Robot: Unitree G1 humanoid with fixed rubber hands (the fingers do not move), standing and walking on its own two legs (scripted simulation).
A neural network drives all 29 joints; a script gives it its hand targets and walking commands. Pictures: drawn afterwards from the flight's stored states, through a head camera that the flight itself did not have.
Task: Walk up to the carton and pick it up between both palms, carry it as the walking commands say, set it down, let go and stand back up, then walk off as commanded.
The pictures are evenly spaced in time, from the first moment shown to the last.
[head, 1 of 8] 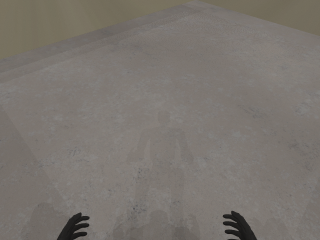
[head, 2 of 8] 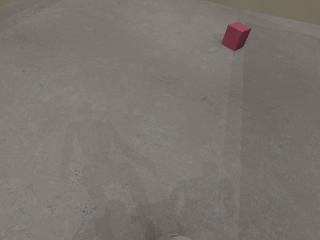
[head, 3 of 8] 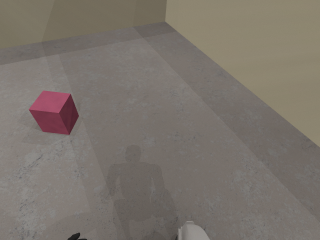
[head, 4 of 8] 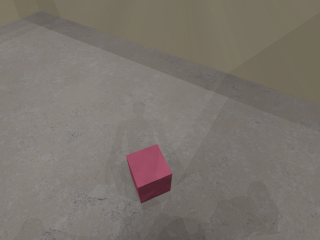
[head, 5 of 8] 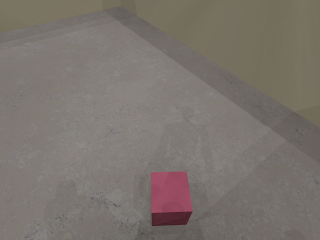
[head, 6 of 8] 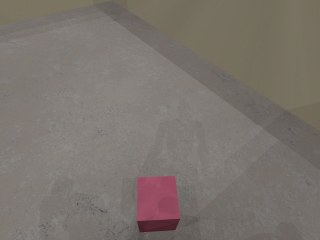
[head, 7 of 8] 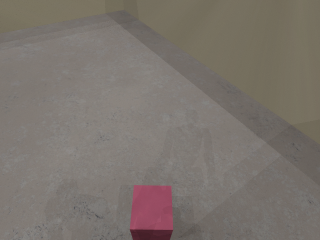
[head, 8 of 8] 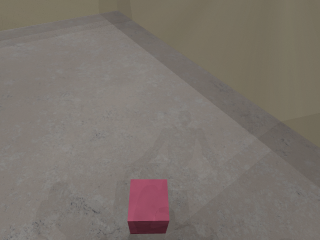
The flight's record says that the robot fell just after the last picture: no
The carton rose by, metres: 0.00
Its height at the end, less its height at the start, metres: +0.00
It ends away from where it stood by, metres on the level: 0.00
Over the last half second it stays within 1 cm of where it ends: yes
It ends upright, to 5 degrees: yes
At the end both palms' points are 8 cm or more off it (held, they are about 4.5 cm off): yes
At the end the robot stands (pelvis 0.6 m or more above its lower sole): yes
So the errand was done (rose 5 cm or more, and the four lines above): no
